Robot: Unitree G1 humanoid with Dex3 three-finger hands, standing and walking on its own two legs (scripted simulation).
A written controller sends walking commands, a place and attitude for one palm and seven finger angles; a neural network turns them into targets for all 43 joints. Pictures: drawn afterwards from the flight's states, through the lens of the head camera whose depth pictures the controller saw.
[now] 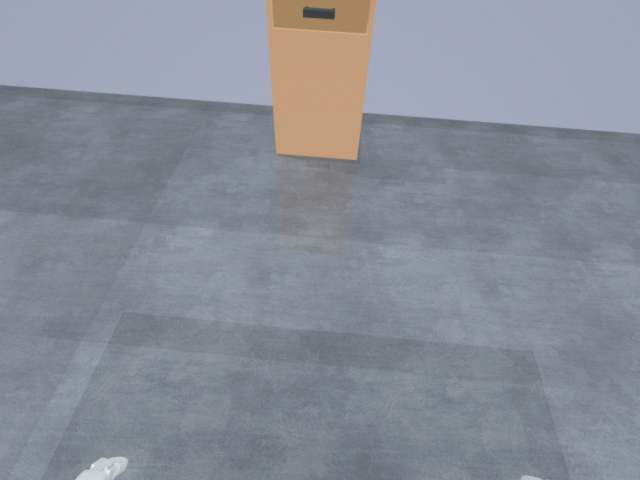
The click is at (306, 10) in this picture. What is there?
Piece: drawer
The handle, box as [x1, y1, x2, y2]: [303, 6, 334, 18]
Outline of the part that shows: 303,8 303,16 305,17 334,17 334,8 311,8 307,6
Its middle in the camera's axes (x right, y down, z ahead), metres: -0.01 -0.87 +1.48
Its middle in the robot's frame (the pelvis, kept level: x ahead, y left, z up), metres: +1.69 +0.09 -0.06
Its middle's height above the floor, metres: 0.71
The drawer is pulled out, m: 0.00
